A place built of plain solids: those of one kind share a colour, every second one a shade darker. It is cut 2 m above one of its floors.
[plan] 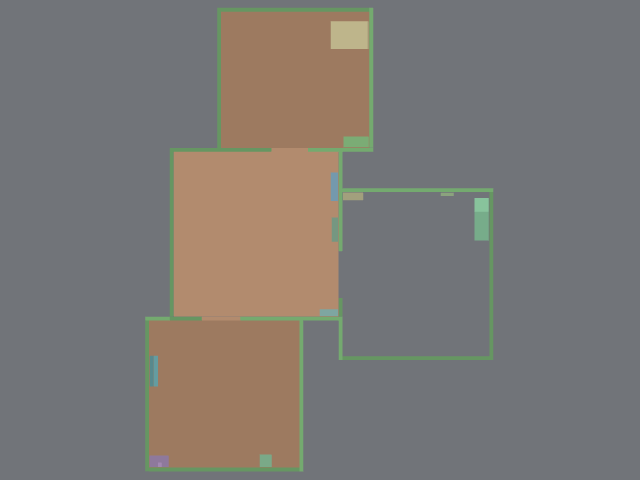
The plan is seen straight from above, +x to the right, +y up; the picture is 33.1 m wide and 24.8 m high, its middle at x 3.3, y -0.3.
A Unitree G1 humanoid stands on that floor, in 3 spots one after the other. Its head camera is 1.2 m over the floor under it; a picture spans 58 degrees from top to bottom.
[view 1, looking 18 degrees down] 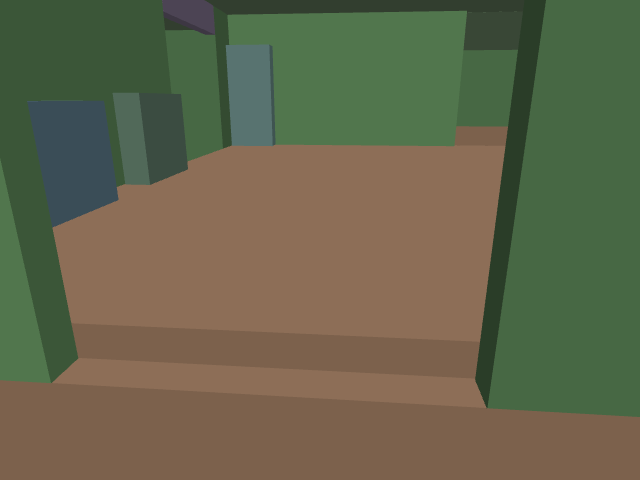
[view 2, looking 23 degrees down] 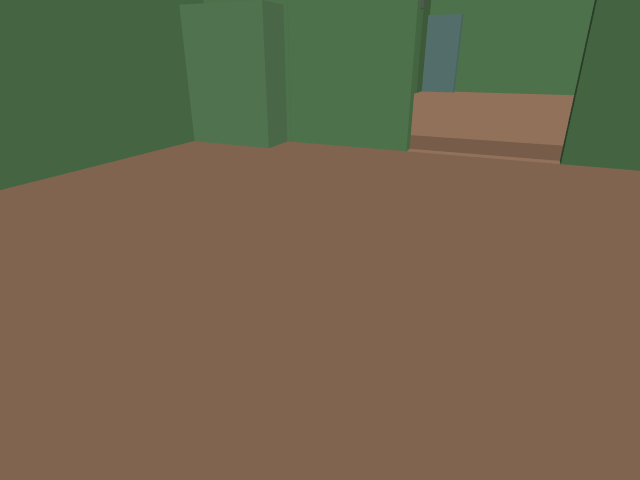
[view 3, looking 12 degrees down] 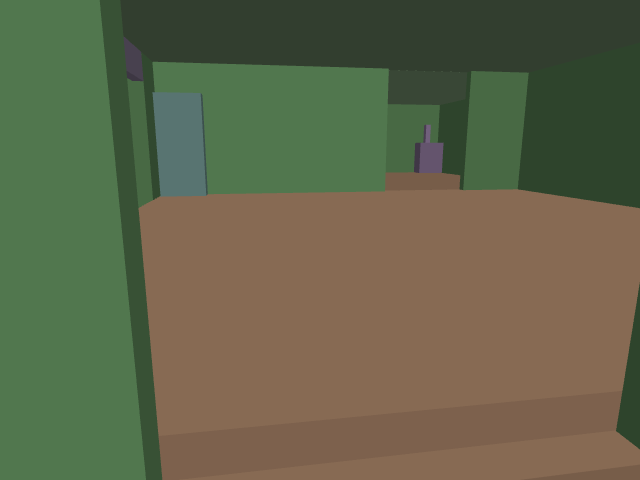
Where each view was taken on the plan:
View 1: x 1.35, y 5.98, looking -85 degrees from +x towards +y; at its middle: floor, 3.28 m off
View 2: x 1.35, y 10.37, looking -66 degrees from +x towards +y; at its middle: floor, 3.07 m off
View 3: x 2.33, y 5.71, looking -99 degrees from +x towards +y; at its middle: floor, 4.87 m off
